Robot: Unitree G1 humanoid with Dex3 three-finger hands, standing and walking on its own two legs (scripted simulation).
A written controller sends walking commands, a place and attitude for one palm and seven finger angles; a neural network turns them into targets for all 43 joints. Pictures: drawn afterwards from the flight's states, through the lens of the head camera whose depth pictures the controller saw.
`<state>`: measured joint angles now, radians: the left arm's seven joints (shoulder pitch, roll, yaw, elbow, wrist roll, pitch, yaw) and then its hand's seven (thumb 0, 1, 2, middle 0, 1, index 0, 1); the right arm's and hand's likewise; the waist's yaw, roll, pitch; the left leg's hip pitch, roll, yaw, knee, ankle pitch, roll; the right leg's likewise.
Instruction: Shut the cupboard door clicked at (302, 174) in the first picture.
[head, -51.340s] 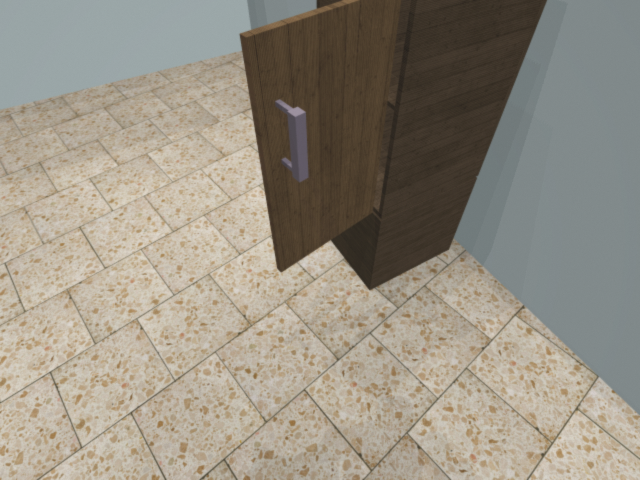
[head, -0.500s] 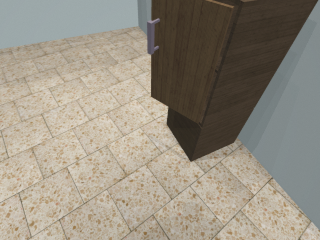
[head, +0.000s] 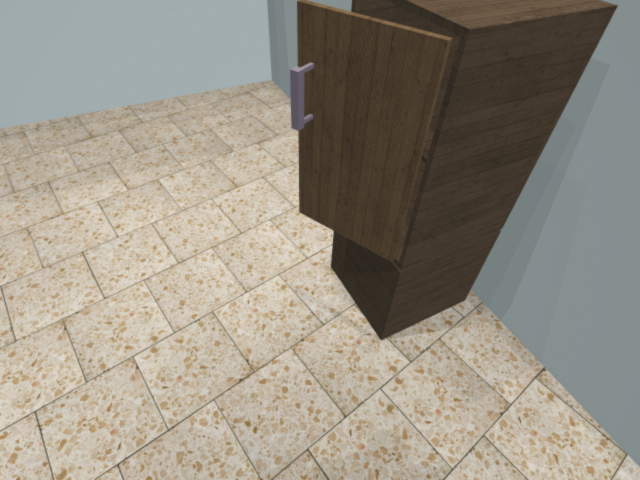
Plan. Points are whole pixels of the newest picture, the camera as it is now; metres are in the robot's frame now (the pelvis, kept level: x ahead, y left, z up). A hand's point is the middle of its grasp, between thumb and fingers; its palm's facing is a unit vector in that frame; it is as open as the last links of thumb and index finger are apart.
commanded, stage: let the arm hang, fingers relaxed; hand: left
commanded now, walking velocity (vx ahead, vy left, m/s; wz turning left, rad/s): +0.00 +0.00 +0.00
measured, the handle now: (303, 96) +0.90 +0.08 +0.06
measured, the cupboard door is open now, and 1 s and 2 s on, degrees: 26 26 26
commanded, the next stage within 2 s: look to check the result in 0.06 s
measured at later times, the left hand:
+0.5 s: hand out of the picture -0.03 +0.17 -0.18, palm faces +0.02 -0.98 -0.19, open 7.4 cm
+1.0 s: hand out of the picture +0.02 +0.17 -0.18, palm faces +0.08 -0.97 -0.22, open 7.4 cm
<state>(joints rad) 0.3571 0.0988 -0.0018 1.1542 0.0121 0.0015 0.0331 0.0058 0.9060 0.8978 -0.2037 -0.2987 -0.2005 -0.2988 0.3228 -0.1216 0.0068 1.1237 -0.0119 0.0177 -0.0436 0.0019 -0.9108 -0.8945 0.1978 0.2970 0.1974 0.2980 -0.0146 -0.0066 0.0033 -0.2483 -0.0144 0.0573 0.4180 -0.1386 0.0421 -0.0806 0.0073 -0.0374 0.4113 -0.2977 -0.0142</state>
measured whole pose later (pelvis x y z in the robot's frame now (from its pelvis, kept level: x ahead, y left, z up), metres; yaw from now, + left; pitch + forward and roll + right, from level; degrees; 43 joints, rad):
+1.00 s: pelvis +0.02 -0.01 -0.01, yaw +4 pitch -1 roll -1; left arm 0.25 0.17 0.03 1.09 0.01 0.02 0.04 0.01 0.90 0.90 -0.20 -0.30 -0.20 -0.30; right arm 0.26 -0.17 -0.01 1.08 -0.01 0.04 -0.03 0.00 -0.91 -0.89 0.20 0.30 0.20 0.30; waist -0.03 0.01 0.05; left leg -0.31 -0.02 0.00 0.54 -0.21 0.02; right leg -0.08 0.01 -0.10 0.46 -0.36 -0.03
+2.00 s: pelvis +0.06 -0.03 -0.02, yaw +42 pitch +1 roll +2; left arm 0.28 0.24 0.07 0.91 0.02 0.06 0.03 0.01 0.90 0.90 -0.21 -0.30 -0.20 -0.30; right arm 0.09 -0.22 -0.04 0.86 -0.02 0.04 0.02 0.00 -0.91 -0.89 0.20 0.30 0.20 0.30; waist 0.02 -0.05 0.15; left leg -0.32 0.00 0.06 0.66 -0.35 0.01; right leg -0.36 -0.13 -0.12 1.00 -0.57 0.05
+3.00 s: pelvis +0.24 +0.17 -0.01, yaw +77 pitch +0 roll +2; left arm 0.12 0.23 0.08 0.83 0.03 -0.01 -0.04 0.01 0.91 0.90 -0.20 -0.30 -0.20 -0.30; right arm 0.29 -0.20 -0.05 0.97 -0.03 0.00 0.01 0.00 -0.90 -0.89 0.20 0.30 0.20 0.30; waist -0.04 0.00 0.06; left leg -0.18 -0.01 -0.02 0.52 -0.35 -0.01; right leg -0.47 -0.10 -0.05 0.67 -0.22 0.08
